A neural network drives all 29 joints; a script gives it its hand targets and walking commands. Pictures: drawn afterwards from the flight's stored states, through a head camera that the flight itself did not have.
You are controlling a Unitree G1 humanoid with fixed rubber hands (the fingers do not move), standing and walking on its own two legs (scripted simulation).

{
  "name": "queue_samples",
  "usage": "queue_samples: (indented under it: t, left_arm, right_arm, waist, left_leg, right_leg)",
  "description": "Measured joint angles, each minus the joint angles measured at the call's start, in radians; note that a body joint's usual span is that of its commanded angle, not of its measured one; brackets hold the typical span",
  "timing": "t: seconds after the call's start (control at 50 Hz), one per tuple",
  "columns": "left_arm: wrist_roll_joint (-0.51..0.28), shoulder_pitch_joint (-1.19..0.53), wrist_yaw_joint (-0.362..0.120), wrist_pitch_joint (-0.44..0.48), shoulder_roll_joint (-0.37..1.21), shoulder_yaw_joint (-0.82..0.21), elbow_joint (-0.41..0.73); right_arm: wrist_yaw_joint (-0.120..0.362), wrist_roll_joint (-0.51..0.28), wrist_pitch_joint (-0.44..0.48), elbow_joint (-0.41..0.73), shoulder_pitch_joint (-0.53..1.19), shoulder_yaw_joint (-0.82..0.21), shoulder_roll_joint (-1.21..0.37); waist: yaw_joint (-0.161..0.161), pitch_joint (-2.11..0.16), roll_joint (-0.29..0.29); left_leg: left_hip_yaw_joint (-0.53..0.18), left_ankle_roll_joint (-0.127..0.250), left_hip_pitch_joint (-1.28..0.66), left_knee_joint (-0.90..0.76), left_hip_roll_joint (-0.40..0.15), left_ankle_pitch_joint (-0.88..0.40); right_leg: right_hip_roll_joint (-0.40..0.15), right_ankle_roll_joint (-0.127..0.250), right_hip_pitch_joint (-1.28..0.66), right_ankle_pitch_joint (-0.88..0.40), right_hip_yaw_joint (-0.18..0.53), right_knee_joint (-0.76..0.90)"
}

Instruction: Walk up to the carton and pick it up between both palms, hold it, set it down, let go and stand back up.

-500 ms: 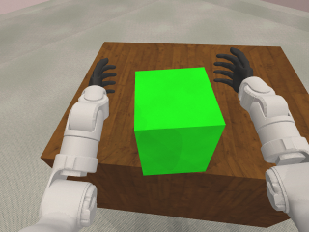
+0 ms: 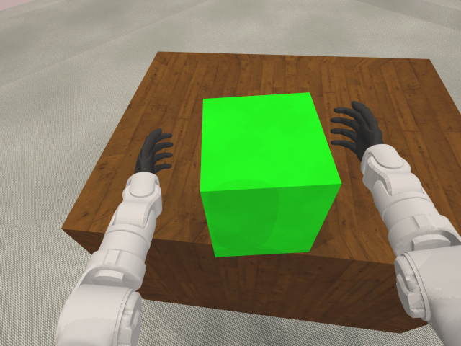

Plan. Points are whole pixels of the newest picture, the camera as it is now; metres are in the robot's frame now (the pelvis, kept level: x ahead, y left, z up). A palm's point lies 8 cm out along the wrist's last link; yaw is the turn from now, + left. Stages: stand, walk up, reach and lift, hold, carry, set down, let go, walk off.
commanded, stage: reach and lift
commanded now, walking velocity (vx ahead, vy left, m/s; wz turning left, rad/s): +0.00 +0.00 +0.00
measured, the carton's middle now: (259, 180) +0.43 +0.00 +0.02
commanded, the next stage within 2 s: none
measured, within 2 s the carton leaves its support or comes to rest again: leaves its support in 1.46 s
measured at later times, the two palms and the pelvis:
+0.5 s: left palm (157, 173) +0.42 +0.20 +0.05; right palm (348, 150) +0.47 -0.16 +0.07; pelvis +0.02 +0.00 +0.00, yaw +0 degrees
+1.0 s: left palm (174, 178) +0.40 +0.16 +0.06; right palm (340, 156) +0.45 -0.14 +0.08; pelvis +0.01 +0.00 +0.00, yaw +0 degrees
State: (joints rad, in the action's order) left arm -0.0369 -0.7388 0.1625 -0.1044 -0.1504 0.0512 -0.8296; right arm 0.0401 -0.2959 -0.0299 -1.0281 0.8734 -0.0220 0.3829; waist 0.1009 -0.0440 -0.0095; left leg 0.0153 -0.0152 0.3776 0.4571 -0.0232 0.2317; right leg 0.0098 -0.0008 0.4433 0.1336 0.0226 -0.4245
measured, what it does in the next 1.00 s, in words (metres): stands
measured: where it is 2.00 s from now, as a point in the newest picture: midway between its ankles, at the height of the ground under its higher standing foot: outside the picture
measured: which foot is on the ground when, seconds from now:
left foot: down 0.00-1.00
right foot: down 0.00-1.00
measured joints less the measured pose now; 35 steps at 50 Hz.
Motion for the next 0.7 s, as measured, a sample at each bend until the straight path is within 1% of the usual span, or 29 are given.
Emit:
queue_samples:
  t: [0.06, 0.12, 0.18, 0.26, 0.36, 0.48, 0.6, 0.7]
  left_arm:
    - [0.000, 0.000, -0.003, 0.096, 0.000, 0.000, -0.071]
    - [-0.001, -0.002, -0.009, 0.169, 0.000, 0.000, -0.135]
    - [-0.007, -0.005, -0.010, 0.218, 0.000, 0.000, -0.182]
    - [-0.011, -0.005, -0.011, 0.264, 0.000, 0.000, -0.209]
    - [-0.011, -0.005, -0.018, 0.301, 0.000, 0.000, -0.210]
    - [-0.011, -0.005, -0.033, 0.312, 0.000, 0.000, -0.210]
    - [-0.011, -0.005, -0.033, 0.312, 0.012, 0.000, -0.210]
    - [-0.011, -0.005, -0.033, 0.312, 0.044, 0.000, -0.210]
  right_arm:
    - [0.005, 0.000, 0.053, -0.029, -0.005, -0.019, -0.004]
    - [0.007, 0.000, 0.088, -0.051, -0.005, -0.048, -0.006]
    - [0.008, 0.000, 0.111, -0.069, -0.005, -0.069, -0.007]
    - [0.005, 0.000, 0.136, -0.084, -0.005, -0.089, -0.007]
    - [-0.002, -0.010, 0.179, -0.084, -0.005, -0.111, -0.012]
    - [-0.010, -0.011, 0.202, -0.085, -0.006, -0.116, -0.043]
    - [-0.020, 0.001, 0.212, -0.091, -0.005, -0.067, -0.102]
    - [-0.053, 0.067, 0.208, -0.098, -0.005, 0.005, -0.145]
  waist:
    - [-0.002, -0.034, 0.000]
    - [-0.005, -0.064, 0.000]
    - [-0.007, -0.090, 0.000]
    - [-0.009, -0.116, 0.000]
    - [-0.010, -0.138, 0.000]
    - [-0.010, -0.143, 0.000]
    - [-0.010, -0.143, 0.000]
    - [-0.010, -0.143, 0.000]
  left_leg:
    - [0.000, -0.001, 0.044, 0.000, 0.000, -0.005]
    - [0.000, -0.001, 0.085, 0.000, 0.000, -0.008]
    - [0.000, -0.001, 0.122, 0.000, 0.000, -0.011]
    - [0.000, -0.002, 0.161, 0.000, 0.000, -0.011]
    - [0.000, -0.003, 0.188, 0.000, 0.000, -0.009]
    - [0.000, -0.003, 0.187, 0.000, 0.000, -0.005]
    - [0.000, -0.003, 0.183, 0.000, 0.000, -0.006]
    - [0.000, -0.003, 0.177, 0.000, 0.000, -0.007]
  right_leg:
    - [0.000, 0.000, 0.044, -0.005, 0.000, 0.000]
    - [0.000, 0.000, 0.085, -0.008, 0.000, 0.000]
    - [0.000, 0.000, 0.122, -0.010, 0.000, 0.000]
    - [0.000, 0.000, 0.160, -0.011, 0.000, 0.000]
    - [0.000, 0.000, 0.188, -0.009, 0.000, 0.000]
    - [0.000, 0.000, 0.187, -0.005, 0.000, 0.000]
    - [0.000, 0.000, 0.183, -0.005, 0.000, 0.000]
    - [0.000, 0.000, 0.177, -0.007, 0.000, 0.000]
